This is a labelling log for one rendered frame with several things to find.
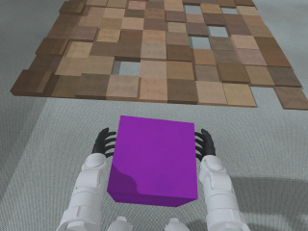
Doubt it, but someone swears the right robot hand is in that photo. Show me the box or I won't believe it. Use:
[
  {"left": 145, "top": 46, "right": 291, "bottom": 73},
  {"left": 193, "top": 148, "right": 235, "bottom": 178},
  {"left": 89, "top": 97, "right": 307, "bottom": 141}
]
[{"left": 194, "top": 128, "right": 216, "bottom": 162}]

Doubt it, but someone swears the left robot forearm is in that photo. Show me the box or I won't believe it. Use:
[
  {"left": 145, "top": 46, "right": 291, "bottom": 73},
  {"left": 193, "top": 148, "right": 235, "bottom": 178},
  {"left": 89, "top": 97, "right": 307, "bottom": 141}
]
[{"left": 56, "top": 153, "right": 109, "bottom": 231}]

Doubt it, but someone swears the left robot hand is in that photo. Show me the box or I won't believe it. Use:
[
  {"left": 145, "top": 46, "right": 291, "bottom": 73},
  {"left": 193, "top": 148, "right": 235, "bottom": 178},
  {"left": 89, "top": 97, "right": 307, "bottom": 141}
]
[{"left": 91, "top": 127, "right": 116, "bottom": 158}]

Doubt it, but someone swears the robot right shin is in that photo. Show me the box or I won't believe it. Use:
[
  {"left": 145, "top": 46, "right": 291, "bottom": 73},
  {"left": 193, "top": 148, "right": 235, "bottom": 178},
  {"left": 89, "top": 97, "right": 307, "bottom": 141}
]
[{"left": 168, "top": 218, "right": 179, "bottom": 224}]

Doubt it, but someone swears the right robot forearm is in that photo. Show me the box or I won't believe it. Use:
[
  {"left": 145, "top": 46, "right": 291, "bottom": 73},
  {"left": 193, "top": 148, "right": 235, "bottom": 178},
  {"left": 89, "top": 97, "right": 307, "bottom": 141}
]
[{"left": 198, "top": 155, "right": 250, "bottom": 231}]

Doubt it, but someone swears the robot left thigh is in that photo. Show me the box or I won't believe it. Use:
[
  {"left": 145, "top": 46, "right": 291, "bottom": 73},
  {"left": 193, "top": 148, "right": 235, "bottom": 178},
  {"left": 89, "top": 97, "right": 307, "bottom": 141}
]
[{"left": 107, "top": 220, "right": 133, "bottom": 231}]

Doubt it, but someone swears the carton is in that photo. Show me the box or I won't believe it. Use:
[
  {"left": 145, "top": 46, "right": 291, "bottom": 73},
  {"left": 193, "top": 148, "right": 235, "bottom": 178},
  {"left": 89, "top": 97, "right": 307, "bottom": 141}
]
[{"left": 107, "top": 115, "right": 198, "bottom": 208}]

